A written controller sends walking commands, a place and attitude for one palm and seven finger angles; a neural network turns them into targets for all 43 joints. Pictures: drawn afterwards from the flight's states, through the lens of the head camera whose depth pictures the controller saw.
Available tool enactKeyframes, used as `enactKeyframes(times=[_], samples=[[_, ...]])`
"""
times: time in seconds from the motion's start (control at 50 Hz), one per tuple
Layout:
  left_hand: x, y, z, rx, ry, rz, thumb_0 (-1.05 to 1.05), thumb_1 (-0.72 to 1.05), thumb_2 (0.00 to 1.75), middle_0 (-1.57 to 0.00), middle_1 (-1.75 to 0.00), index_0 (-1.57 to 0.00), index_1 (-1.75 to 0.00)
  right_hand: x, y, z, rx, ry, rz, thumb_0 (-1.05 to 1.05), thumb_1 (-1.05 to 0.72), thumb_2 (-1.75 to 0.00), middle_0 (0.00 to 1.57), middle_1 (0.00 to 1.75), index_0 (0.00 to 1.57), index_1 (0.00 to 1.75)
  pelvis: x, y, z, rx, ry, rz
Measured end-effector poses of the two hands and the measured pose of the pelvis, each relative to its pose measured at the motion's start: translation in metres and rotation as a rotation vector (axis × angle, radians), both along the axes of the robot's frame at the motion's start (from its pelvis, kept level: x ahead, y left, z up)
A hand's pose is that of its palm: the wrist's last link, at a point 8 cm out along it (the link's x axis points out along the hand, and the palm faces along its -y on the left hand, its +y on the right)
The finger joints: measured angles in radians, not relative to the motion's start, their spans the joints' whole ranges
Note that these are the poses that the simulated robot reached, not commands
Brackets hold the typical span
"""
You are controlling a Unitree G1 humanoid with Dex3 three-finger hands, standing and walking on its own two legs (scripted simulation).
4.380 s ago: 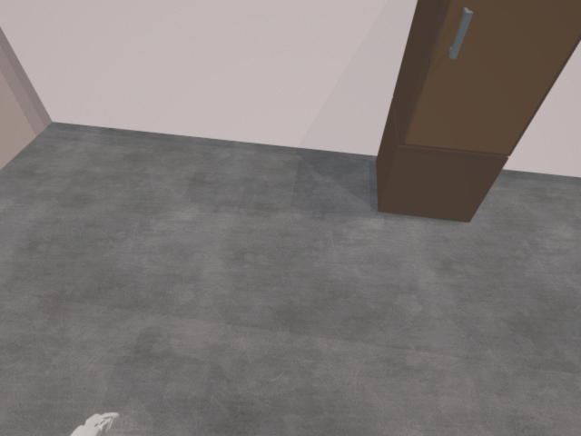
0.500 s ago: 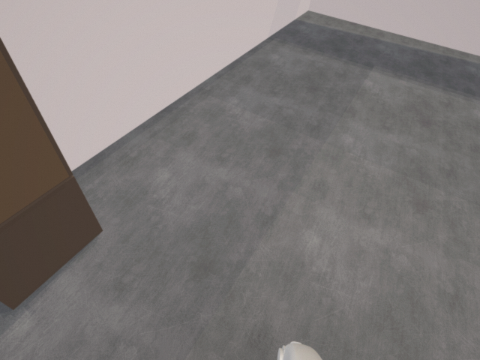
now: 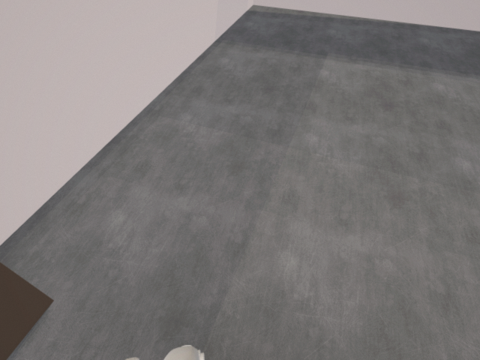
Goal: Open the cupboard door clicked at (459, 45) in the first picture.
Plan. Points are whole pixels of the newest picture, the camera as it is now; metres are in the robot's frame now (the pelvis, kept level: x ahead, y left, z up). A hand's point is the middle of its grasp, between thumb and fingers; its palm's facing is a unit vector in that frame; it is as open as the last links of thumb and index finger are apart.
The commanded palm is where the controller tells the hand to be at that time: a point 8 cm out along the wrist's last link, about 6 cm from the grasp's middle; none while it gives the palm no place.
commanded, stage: turn to face it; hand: left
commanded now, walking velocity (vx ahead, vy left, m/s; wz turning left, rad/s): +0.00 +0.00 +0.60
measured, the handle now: out of the picture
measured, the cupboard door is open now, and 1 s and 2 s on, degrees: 0 0 0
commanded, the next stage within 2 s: take the last steps up to it in 1.90 s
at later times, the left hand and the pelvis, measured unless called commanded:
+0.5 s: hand out of the picture +0.08 +0.26 -0.17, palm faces +0.31 -0.92 -0.23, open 7.4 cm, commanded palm none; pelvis +0.06 +0.04 +0.00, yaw +15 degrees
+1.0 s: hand out of the picture +0.05 +0.17 -0.14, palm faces +0.55 -0.79 -0.27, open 7.4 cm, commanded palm none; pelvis +0.09 -0.03 +0.00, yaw +35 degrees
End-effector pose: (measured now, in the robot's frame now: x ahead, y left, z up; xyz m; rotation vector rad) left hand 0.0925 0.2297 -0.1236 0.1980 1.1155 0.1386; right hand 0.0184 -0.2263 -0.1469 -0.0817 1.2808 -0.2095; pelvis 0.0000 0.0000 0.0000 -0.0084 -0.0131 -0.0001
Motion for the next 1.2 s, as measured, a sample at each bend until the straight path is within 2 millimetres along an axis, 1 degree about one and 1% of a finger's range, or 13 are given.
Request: enactKeyframes(times=[0.12,0.18,0.26,0.36,0.5,0.62,0.7,0.76,0.88,1.0,1.04,1.1,1.2], samples=[[0.006,0.01,-0.012,-0.041,-0.002,0.102,0.0,0.95,0.9,-0.2,-0.3,-0.2,-0.3,0.055,0.005,0.007,-0.028,0.01,0.108,0.01,-0.93,-0.9,0.2,0.29,0.2,0.3,0.028,0.008,-0.003,-0.022,-0.001,0.078],[-0.003,0.021,-0.026,-0.062,0.032,0.158,0.0,0.94,0.9,-0.2,-0.3,-0.2,-0.3,0.082,0.013,0.009,-0.049,0.015,0.171,0.01,-0.92,-0.9,0.2,0.29,0.2,0.3,0.039,0.017,-0.008,-0.03,0.002,0.118],[-0.022,0.039,-0.047,-0.085,0.112,0.23,0.0,0.93,0.9,-0.2,-0.3,-0.2,-0.3,0.116,0.028,0.008,-0.08,-0.012,0.239,0.0,-0.91,-0.89,0.2,0.29,0.2,0.3,0.05,0.033,-0.019,-0.021,0.01,0.166],[-0.037,0.059,-0.036,-0.065,0.184,0.271,0.01,0.92,0.9,-0.2,-0.3,-0.2,-0.3,0.135,0.041,0.017,-0.091,-0.022,0.279,0.0,-0.91,-0.89,0.2,0.29,0.2,0.3,0.054,0.043,-0.008,-0.033,0.023,0.197],[-0.03,0.075,-0.016,-0.021,0.131,0.338,0.01,0.92,0.9,-0.2,-0.3,-0.2,-0.3,0.155,0.045,0.024,-0.077,-0.014,0.339,0.0,-0.9,-0.89,0.2,0.3,0.2,0.3,0.064,0.039,0.002,-0.034,0.038,0.263],[-0.012,0.066,-0.004,0.014,0.059,0.376,0.01,0.91,0.9,-0.2,-0.3,-0.2,-0.3,0.178,0.029,0.019,-0.063,-0.023,0.386,0.0,-0.9,-0.89,0.2,0.3,0.2,0.3,0.071,0.02,0.002,-0.024,0.043,0.333],[0.0,0.048,0.003,0.039,0.0,0.396,0.01,0.91,0.9,-0.2,-0.3,-0.2,-0.3,0.196,0.009,0.008,-0.05,-0.028,0.42,0.0,-0.9,-0.89,0.2,0.3,0.2,0.3,0.074,0.0,-0.004,-0.008,0.045,0.385],[-0.003,0.03,0.008,0.066,-0.035,0.415,0.01,0.91,0.9,-0.2,-0.3,-0.2,-0.3,0.212,-0.006,-0.004,-0.039,-0.033,0.446,0.0,-0.9,-0.89,0.2,0.3,0.2,0.3,0.077,-0.015,-0.01,-0.001,0.039,0.424],[-0.035,-0.002,0.019,0.061,0.003,0.504,0.01,0.91,0.9,-0.2,-0.3,-0.2,-0.3,0.243,-0.013,0.004,-0.032,-0.032,0.534,0.01,-0.9,-0.89,0.2,0.29,0.2,0.3,0.085,-0.029,0.001,0.034,0.03,0.515],[-0.074,-0.025,0.012,0.024,0.06,0.606,0.01,0.91,0.9,-0.21,-0.3,-0.2,-0.3,0.265,0.0,0.008,-0.043,-0.004,0.643,0.01,-0.9,-0.9,0.2,0.29,0.2,0.3,0.088,-0.033,0.004,0.042,0.03,0.603],[-0.092,-0.031,0.008,0.007,0.088,0.646,0.01,0.91,0.9,-0.21,-0.3,-0.2,-0.3,0.272,0.012,0.008,-0.048,-0.001,0.685,0.01,-0.9,-0.9,0.2,0.29,0.2,0.3,0.086,-0.03,0.003,0.038,0.03,0.63],[-0.123,-0.039,-0.001,-0.021,0.14,0.708,0.01,0.91,0.9,-0.21,-0.3,-0.2,-0.3,0.286,0.037,0.009,-0.052,-0.016,0.754,0.01,-0.91,-0.9,0.2,0.29,0.2,0.3,0.083,-0.024,0.0,0.026,0.031,0.669],[-0.179,-0.04,-0.024,-0.071,0.215,0.819,0.01,0.91,0.9,-0.21,-0.3,-0.2,-0.3,0.307,0.098,0.015,-0.059,-0.1,0.882,0.01,-0.91,-0.9,0.2,0.29,0.2,0.3,0.073,-0.006,-0.011,-0.002,0.03,0.734]])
